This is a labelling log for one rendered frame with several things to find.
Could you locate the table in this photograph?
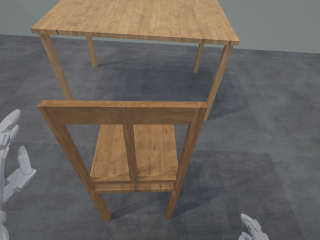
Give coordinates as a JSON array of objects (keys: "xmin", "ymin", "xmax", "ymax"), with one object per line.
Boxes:
[{"xmin": 30, "ymin": 0, "xmax": 240, "ymax": 121}]

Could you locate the chair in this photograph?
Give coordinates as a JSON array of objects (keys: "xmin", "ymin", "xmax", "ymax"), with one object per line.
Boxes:
[{"xmin": 37, "ymin": 100, "xmax": 208, "ymax": 222}]

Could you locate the right robot hand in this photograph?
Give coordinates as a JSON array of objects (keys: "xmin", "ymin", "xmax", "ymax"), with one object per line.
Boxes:
[{"xmin": 238, "ymin": 213, "xmax": 269, "ymax": 240}]

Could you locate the left robot hand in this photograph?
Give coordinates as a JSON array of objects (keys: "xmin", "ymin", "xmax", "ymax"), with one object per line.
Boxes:
[{"xmin": 0, "ymin": 109, "xmax": 36, "ymax": 210}]

